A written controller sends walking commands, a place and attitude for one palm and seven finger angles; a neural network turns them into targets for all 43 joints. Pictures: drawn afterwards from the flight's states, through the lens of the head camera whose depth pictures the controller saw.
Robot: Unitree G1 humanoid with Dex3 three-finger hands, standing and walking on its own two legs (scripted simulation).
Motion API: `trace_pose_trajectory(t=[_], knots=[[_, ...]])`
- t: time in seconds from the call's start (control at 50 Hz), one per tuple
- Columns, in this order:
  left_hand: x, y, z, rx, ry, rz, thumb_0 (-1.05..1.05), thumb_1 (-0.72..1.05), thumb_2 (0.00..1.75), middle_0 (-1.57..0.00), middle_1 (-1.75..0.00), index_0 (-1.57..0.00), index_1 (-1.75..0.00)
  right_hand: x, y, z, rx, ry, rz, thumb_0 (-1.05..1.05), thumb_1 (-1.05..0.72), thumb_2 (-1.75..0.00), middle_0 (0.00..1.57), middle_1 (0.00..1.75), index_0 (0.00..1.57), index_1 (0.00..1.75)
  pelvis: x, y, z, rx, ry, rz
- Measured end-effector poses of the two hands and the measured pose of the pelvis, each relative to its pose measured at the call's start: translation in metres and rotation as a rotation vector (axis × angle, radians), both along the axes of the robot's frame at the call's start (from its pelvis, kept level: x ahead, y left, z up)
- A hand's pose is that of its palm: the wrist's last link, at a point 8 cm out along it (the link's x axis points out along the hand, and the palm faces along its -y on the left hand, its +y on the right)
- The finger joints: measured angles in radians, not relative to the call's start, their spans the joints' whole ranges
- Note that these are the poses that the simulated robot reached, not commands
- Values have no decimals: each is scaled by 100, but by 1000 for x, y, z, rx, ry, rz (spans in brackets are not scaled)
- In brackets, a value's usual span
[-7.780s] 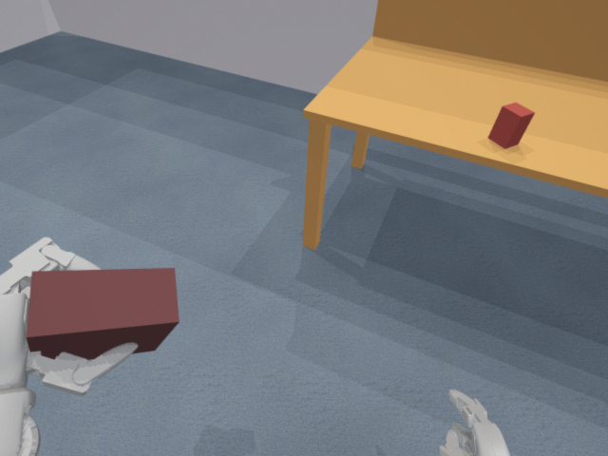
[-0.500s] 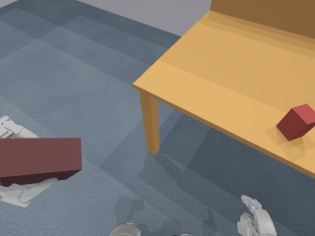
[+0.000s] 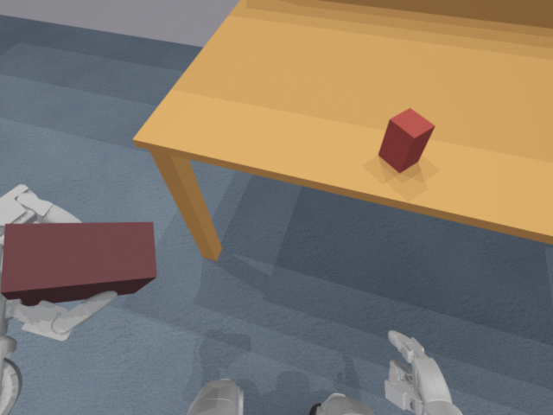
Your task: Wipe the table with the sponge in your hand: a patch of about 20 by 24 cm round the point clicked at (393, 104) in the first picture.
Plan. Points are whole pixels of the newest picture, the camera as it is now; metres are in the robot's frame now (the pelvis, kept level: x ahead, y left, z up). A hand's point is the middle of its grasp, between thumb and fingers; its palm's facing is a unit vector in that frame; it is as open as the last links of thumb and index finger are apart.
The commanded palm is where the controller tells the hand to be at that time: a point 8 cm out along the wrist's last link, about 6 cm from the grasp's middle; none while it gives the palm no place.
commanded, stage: turn to face it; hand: left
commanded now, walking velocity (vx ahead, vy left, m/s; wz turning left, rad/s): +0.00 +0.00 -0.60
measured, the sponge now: (103, 264) +0.24 +0.20 +0.15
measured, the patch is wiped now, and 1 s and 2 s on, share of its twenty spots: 0.00 0.00 0.00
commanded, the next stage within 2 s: take the last steps up to it in 1.04 s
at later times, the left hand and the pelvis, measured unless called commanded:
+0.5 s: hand (143, 276) +0.22 +0.14 +0.17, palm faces +0.12 -0.88 -0.46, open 9.9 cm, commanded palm +0.19 +0.19 +0.19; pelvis -0.06 -0.02 +0.00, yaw -19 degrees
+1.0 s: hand (206, 313) +0.19 +0.08 +0.18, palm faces -0.09 -0.89 -0.44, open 9.9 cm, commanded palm +0.16 +0.13 +0.19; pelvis -0.12 -0.02 +0.01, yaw -31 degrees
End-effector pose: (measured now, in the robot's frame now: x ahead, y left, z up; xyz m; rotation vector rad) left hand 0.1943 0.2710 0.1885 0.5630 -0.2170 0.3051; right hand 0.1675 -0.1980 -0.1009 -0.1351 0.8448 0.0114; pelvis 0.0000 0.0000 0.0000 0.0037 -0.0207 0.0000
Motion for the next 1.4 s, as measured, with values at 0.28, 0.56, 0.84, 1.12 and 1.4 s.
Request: trace_pose_trajectory(t=[0.28,0.56,0.84,1.12,1.4], knots=[[-1,-19,14,33,-64,-189,-1,-47,100,-75,-136,-76,-135,-82,-81,35,-199,13,-264,2,-91,-90,19,30,20,30,-29,4,4,28,25,-170],[4,-110,3,10,-57,-347,-1,-47,100,-75,-136,-75,-135,-141,-74,7,-4,-85,-337,1,-90,-90,20,30,20,30,-70,-33,-6,-28,-2,-346],[-10,-143,13,30,4,-505,-1,-47,100,-75,-136,-75,-135,-259,-129,29,-154,71,-601,2,-91,-90,20,30,20,30,-103,-32,12,34,29,-495],[-28,-166,7,-38,-46,-563,-1,-47,100,-75,-136,-75,-135,-288,-96,30,-85,-85,-647,1,-90,-90,20,30,20,30,-134,-32,9,-18,21,-605],[-58,-207,19,54,0,-671,0,-47,100,-75,-136,-75,-135,-375,-117,22,-101,65,-771,2,-90,-90,20,30,20,30,-167,-44,20,47,26,-624]])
